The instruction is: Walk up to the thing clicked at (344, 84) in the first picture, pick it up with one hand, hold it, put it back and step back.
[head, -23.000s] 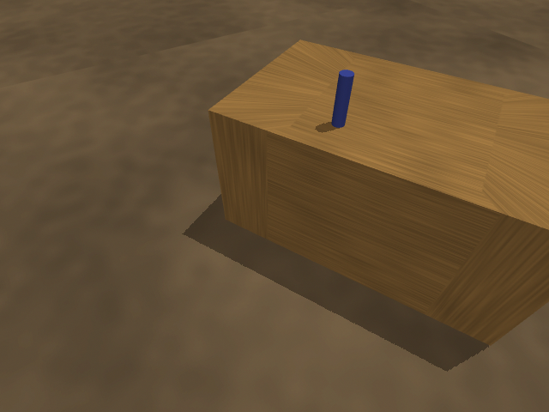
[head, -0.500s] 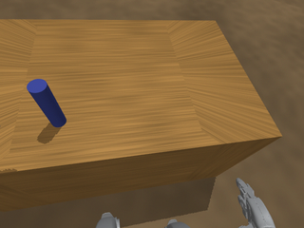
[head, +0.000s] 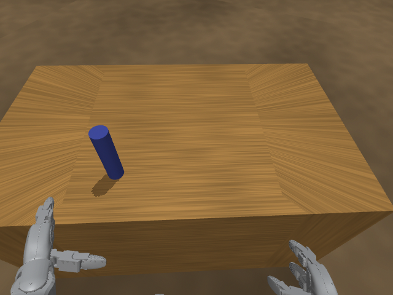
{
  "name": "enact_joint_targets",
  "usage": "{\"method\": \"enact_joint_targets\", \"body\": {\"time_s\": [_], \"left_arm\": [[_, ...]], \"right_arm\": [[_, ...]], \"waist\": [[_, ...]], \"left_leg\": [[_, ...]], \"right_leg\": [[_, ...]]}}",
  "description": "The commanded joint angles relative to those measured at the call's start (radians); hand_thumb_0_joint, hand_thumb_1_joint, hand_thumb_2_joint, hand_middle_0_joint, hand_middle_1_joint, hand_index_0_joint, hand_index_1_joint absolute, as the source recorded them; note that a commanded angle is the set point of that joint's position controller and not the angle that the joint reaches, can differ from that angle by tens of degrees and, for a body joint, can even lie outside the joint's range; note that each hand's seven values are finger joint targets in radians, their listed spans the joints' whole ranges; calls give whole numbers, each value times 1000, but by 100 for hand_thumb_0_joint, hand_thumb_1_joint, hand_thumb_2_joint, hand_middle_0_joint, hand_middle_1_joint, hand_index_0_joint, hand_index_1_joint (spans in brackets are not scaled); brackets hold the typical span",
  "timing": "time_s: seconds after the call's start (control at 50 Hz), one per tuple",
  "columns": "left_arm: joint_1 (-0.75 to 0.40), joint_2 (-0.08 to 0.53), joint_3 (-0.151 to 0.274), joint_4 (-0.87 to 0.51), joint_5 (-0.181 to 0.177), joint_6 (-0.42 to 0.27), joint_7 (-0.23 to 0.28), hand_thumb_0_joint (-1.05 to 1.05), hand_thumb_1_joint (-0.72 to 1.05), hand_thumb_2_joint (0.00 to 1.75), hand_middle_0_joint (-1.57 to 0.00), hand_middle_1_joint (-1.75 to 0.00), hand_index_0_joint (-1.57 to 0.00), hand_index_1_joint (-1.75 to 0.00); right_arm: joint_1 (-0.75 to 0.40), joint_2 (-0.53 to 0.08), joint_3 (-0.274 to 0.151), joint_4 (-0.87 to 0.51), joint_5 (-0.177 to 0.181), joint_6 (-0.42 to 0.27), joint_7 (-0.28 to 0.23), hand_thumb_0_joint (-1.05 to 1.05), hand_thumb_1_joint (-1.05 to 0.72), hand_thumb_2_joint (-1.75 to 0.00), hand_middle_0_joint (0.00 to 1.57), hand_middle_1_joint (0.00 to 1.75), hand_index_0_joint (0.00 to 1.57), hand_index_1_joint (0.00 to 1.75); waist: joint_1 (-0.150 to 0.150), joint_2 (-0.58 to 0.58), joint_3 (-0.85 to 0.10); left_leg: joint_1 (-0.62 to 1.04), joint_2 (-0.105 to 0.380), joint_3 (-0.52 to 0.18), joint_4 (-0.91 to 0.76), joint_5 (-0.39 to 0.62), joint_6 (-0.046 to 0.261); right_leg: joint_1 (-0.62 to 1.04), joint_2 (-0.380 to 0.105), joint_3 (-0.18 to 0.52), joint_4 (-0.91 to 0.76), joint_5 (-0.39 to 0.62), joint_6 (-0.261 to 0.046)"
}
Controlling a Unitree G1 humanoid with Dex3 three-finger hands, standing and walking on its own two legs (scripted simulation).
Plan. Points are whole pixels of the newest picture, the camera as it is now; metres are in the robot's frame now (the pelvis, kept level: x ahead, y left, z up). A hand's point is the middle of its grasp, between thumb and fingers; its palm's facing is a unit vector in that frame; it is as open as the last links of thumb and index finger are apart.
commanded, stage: home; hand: left
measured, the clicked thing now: (108, 154) +0.48 +0.25 -0.05
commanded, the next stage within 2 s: none
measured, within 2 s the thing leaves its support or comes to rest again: neither
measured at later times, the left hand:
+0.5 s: hand out of the picture +0.14 +0.16 -0.07, palm faces +0.14 -0.95 -0.27, open 17.6 cm
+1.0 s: hand out of the picture +0.16 +0.16 -0.07, palm faces +0.14 -0.95 -0.26, open 17.7 cm
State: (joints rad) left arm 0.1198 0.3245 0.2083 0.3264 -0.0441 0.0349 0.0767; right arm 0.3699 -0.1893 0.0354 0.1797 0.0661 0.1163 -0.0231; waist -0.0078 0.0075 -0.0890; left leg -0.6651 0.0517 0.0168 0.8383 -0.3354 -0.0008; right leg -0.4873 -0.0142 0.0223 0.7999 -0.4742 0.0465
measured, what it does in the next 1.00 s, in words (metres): stands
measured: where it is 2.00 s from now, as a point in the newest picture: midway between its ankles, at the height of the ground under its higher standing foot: outside the picture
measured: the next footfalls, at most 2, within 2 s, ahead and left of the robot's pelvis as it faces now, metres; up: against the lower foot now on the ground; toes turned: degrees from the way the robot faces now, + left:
none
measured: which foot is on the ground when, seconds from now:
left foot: down 0.00-1.00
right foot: down 0.00-1.00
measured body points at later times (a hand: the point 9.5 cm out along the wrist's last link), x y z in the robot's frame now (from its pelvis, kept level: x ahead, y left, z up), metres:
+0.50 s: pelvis -0.02 -0.03 -0.01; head +0.01 -0.03 +0.44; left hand +0.13 +0.21 -0.05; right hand +0.14 -0.26 -0.09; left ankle +0.05 +0.12 -0.70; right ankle -0.05 -0.15 -0.70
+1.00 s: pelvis -0.01 -0.02 -0.01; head +0.02 -0.01 +0.44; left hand +0.15 +0.21 -0.05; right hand +0.16 -0.26 -0.08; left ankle +0.05 +0.12 -0.70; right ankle -0.05 -0.15 -0.70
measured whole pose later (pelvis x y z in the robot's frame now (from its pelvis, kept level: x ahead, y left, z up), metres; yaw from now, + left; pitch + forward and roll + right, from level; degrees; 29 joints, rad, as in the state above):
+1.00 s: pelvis -0.01 -0.02 -0.01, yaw +1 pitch +6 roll -2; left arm 0.44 0.20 -0.01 0.11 -0.02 0.11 0.14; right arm 0.24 -0.21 0.01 0.50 0.02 -0.04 -0.14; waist -0.02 0.02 -0.07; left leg -0.65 0.06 -0.02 0.89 -0.35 -0.03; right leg -0.47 0.00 0.00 0.87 -0.51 0.02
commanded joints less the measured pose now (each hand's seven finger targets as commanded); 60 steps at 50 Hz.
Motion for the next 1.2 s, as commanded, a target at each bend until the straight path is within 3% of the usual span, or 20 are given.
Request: {"method": "enact_joint_targets", "body": {"time_s": [0.0,0.08,0.1,0.12,0.16,0.18,0.22,0.24,0.26,0.28,0.32,0.36,0.38,0.42,0.5,0.52,0.62,0.76,0.96,1.18], "left_arm": [[29,135,22,-271,-5,-53,33,0,-43,13,-7,-7,-6,-7],[45,20,-101,-363,-6,-59,14,0,-48,10,-6,-6,-6,-6],[98,-45,-154,-288,-2,-55,7,0,-50,9,-6,-6,-6,-6],[116,-36,-153,-318,-3,-58,6,0,-49,9,-6,-6,-6,-6],[147,-8,-135,-324,1,-59,7,0,-54,7,-5,-5,-5,-5],[129,25,-118,-389,1,-69,10,0,-55,6,-5,-5,-5,-5],[192,47,-94,-361,3,-68,15,0,-58,4,-5,-5,-5,-5],[203,44,-97,-371,2,-70,19,0,-58,4,-5,-5,-5,-5],[282,79,-43,-394,5,-60,44,0,-60,3,-5,-4,-4,-4],[286,33,-100,-403,5,-56,43,0,-61,1,-4,-4,-4,-4],[306,14,-126,-405,6,-53,51,0,-60,2,-5,-4,-4,-4],[262,-20,-166,-388,8,-54,53,0,-58,4,-5,-5,-5,-5],[251,-12,-158,-391,10,-56,59,0,-58,4,-5,-5,-5,-5],[230,-48,-203,-378,15,-63,57,0,-61,2,-4,-4,-4,-4],[306,-28,-181,-348,26,-54,65,0,-61,2,-4,-4,-4,-4],[257,-36,-203,-398,24,-59,67,0,-61,1,-4,-4,-4,-4],[327,-5,-150,-342,29,-39,78,0,-61,0,-4,-4,-4,-4],[320,-20,-163,-382,28,-15,81,0,-61,1,-4,-4,-4,-4],[274,-26,-171,-416,30,34,79,0,-61,1,-4,-4,-4,-4],[300,-41,-171,-419,37,78,82,0,-58,4,-5,-5,-5,-5]], "right_arm": [[1,-161,-115,-165,-7,-72,-52,0,-66,-76,18,26,18,26],[7,-88,-38,-177,-13,-77,-51,0,-65,-76,18,26,18,26],[-11,-72,-20,-179,-15,-79,-49,0,-66,-76,18,26,18,26],[-10,-68,-13,-179,-17,-81,-49,0,-66,-76,18,26,18,26],[-15,-110,-56,-194,-24,-84,-58,0,-66,-77,18,26,18,26],[-19,-79,-35,-195,-24,-86,-55,0,-68,-78,18,26,18,26],[-2,-141,-106,-196,-27,-86,-67,0,-67,-77,18,26,18,26],[-13,-147,-115,-204,-27,-88,-66,0,-67,-78,18,26,18,26],[-68,-144,-63,29,-28,-84,-77,0,-68,-78,18,27,18,27],[-72,-133,-56,-3,-25,-92,-87,0,-65,-76,18,26,18,26],[-91,-125,-54,-22,-27,-99,-98,0,-72,-80,18,27,18,27],[-108,-130,-55,26,-30,-106,-103,0,-72,-80,18,27,18,27],[-116,-129,-53,34,-34,-112,-108,0,-77,-83,19,28,19,28],[-123,-132,-58,65,-40,-125,-115,0,-79,-84,19,28,19,28],[-147,-144,-67,98,-44,-149,-123,0,-80,-85,19,28,19,28],[-155,-144,-66,100,-46,-154,-122,0,-85,-88,20,29,20,29],[-163,-142,-66,146,-45,-171,-128,0,-89,-90,20,30,20,30],[-169,-140,-67,169,-47,-190,-130,0,-90,-90,20,30,20,30],[-181,-145,-67,178,-50,-220,-127,0,-90,-90,20,30,20,30],[-171,-142,-68,189,-58,-246,-134,0,-90,-90,20,30,20,30]], "waist": [[-5,30,-202],[-13,8,-154],[-14,-10,-105],[1,2,-105],[5,-4,-94],[18,38,-103],[6,40,-82],[7,56,-82],[40,77,-66],[15,66,-49],[3,26,-88],[-21,35,-19],[-18,25,-29],[-41,-2,-22],[-8,-33,-101],[-15,-62,-104],[8,-41,-101],[2,21,-105],[-7,28,-72],[-10,38,-130]], "left_leg": [[336,-17,18,-115,236,3],[302,-18,29,-128,146,3],[274,-18,28,-134,109,2],[255,-23,33,-132,97,3],[240,-27,42,-130,57,4],[235,-32,48,-128,45,0],[227,-32,51,-128,11,-1],[223,-33,54,-125,7,-2],[215,-35,29,-109,-10,-3],[218,-33,36,-109,-25,-2],[223,-33,33,-91,-1,6],[202,-29,34,-90,-58,6],[201,-29,33,-83,-68,8],[202,-25,31,-65,-56,10],[218,-23,18,-48,25,12],[217,-21,15,-48,38,13],[209,-22,22,-47,70,13],[237,-18,19,-51,152,7],[235,-18,10,-76,95,2],[268,-10,-8,-75,144,-2]], "right_leg": [[-46,34,-60,-99,304,-37],[-77,29,-64,-104,219,-39],[-106,32,-67,-104,180,-40],[-104,26,-64,-106,167,-44],[-110,22,-57,-114,134,-41],[-108,20,-52,-114,126,-42],[-128,20,-46,-113,97,-42],[-123,19,-43,-113,92,-43],[-104,30,-48,-120,78,-49],[-121,30,-44,-127,61,-49],[-106,29,-42,-121,89,-45],[-162,27,-37,-129,35,-47],[-163,25,-29,-134,21,-44],[-178,23,-23,-136,30,-37],[-125,27,-39,-114,109,-32],[-122,31,-46,-106,124,-30],[-94,27,-40,-109,162,-28],[-78,34,-55,-88,247,-34],[-92,37,-64,-102,180,-42],[-71,45,-78,-80,213,-46]]}}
